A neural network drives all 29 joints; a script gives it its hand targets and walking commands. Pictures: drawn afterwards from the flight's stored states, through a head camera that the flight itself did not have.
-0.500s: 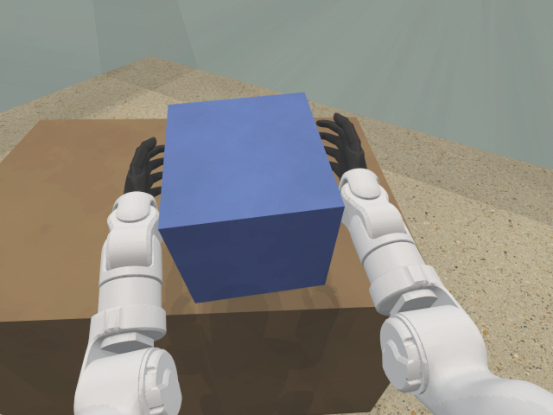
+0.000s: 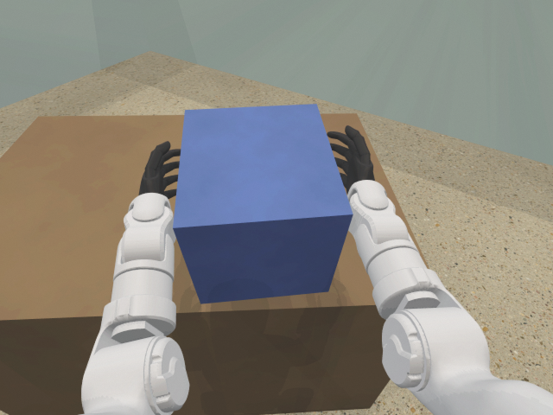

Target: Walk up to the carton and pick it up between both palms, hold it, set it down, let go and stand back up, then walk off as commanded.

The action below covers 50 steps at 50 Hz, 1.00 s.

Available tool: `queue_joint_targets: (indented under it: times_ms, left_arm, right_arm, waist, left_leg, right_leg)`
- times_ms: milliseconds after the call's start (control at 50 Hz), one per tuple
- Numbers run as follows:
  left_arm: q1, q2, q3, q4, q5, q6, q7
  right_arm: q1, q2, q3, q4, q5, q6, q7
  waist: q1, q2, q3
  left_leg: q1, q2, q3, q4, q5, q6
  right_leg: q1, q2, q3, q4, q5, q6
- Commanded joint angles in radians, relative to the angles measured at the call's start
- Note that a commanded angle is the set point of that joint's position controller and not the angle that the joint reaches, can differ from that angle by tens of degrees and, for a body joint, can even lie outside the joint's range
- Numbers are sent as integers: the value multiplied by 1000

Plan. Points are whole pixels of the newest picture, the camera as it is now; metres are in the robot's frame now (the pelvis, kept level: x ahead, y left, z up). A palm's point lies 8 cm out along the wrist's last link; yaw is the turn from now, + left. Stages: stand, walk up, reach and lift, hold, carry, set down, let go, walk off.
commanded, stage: set down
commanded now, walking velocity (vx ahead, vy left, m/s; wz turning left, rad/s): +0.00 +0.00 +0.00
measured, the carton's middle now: (258, 203) +0.41 +0.04 +0.11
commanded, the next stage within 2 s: none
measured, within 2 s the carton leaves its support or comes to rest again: rests again in 1.58 s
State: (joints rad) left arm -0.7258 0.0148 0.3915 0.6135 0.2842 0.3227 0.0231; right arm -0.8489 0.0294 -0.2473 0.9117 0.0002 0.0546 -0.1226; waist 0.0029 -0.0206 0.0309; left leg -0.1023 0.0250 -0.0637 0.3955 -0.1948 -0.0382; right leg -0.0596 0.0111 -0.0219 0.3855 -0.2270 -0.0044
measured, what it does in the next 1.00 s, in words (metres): stands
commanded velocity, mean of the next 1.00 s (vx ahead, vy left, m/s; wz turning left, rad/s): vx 0.00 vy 0.00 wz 0.00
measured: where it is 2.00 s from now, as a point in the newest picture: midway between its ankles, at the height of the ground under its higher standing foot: outside the picture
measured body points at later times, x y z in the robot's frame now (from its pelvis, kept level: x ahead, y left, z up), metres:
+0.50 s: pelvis +0.01 +0.00 +0.00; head +0.01 +0.01 +0.45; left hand +0.42 +0.18 +0.12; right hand +0.44 -0.12 +0.13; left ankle +0.02 +0.14 -0.74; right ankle +0.00 -0.11 -0.74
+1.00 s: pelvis +0.02 +0.00 +0.00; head +0.06 +0.01 +0.45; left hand +0.43 +0.18 +0.08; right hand +0.46 -0.12 +0.10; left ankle +0.02 +0.14 -0.74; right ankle +0.00 -0.11 -0.74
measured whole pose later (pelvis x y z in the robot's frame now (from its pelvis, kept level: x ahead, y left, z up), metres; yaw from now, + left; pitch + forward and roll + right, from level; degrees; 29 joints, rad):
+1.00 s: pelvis +0.02 +0.00 +0.00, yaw +0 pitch +5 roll +0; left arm -0.72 -0.05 0.45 0.71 0.31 0.14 0.08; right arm -0.85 0.03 -0.41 1.00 -0.17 -0.11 -0.01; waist 0.03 -0.02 -0.02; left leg -0.29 0.03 -0.06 0.39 -0.19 -0.04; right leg -0.25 0.01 -0.02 0.39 -0.23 -0.01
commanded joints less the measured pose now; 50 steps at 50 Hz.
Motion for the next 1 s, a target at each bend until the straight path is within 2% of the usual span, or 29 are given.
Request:
queue_joint_targets:
  times_ms: [0, 580, 660, 980]
  left_arm:
    - [-735, -555, -314, -103, -61, -99, -98]
    - [-682, -563, -253, -27, -11, -212, -31]
    - [-683, -570, -252, -29, -6, -232, -20]
    - [-654, -586, -209, 4, 29, -280, 1]
  right_arm:
    - [-729, 507, 271, -141, -41, -96, 196]
    - [-673, 444, 176, -41, -154, -193, 267]
    - [-668, 436, 156, -29, -175, -211, 273]
    - [-645, 413, 80, 26, -250, -254, 292]
  waist:
    - [122, 4, -543]
    - [177, 39, -676]
    - [177, 46, -710]
    - [187, 57, -760]
  left_leg:
    - [161, -40, 154, -79, 351, -2]
    - [173, -2, 174, -19, 529, -32]
    - [186, 4, 174, -1, 584, -40]
    - [181, 17, 182, 26, 670, -47]
  right_leg:
    - [65, 30, -65, -99, 247, 56]
    - [-43, 48, -83, -79, 336, 24]
    - [-67, 52, -88, -77, 349, 18]
    - [-129, 53, -91, -73, 376, 5]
